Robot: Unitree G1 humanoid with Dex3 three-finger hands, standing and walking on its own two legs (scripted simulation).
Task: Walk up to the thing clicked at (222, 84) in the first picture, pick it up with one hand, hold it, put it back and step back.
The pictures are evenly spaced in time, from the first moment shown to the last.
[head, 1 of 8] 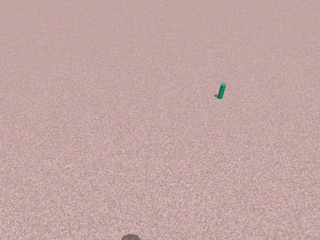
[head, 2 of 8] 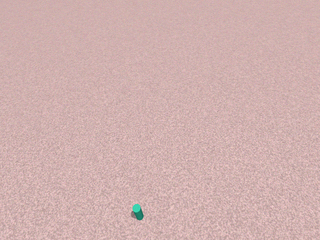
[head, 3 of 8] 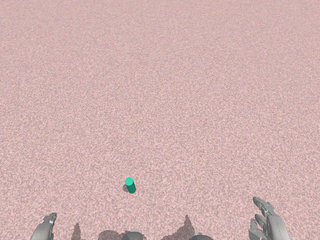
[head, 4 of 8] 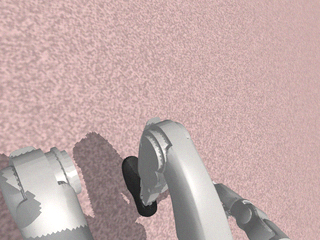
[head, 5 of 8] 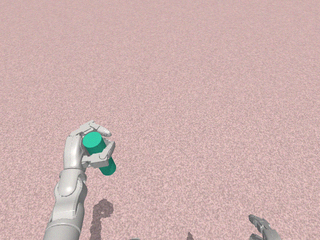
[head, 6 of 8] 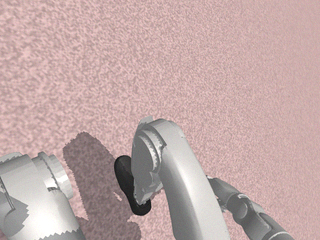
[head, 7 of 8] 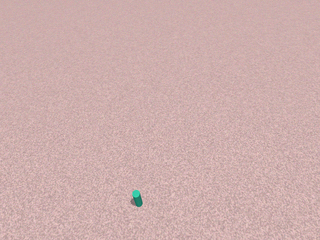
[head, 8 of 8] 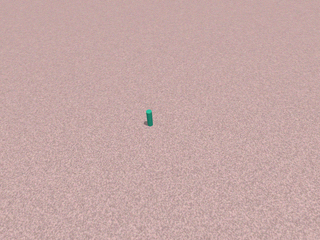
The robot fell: no
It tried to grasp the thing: yes
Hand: left
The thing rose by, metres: 0.67
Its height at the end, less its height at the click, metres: +0.00
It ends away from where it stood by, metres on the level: 0.02
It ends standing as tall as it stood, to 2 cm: yes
